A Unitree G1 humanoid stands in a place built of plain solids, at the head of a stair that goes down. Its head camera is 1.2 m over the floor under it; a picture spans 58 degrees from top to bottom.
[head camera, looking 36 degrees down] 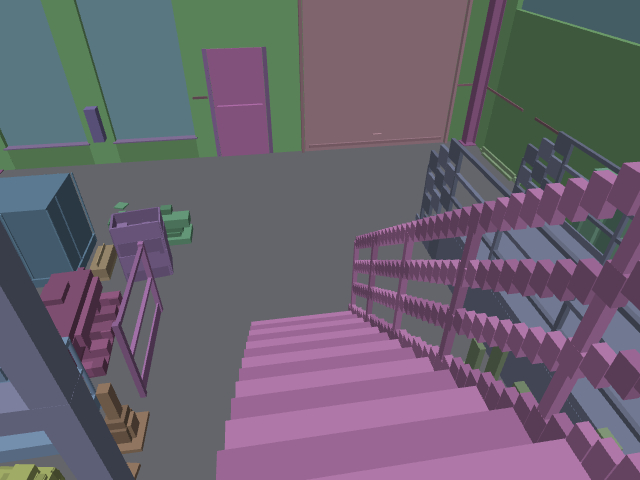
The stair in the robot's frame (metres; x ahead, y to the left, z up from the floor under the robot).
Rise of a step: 0.19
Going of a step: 0.24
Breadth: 1.23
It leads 9 degrees to the left of straight ahead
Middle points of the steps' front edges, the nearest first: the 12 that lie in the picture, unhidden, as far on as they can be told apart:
0.70 -0.26 -0.19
0.94 -0.22 -0.38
1.18 -0.19 -0.58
1.42 -0.15 -0.77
1.66 -0.11 -0.96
1.90 -0.07 -1.16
2.14 -0.04 -1.35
2.38 0.00 -1.54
2.63 0.04 -1.73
2.87 0.08 -1.93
3.11 0.11 -2.12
3.35 0.15 -2.31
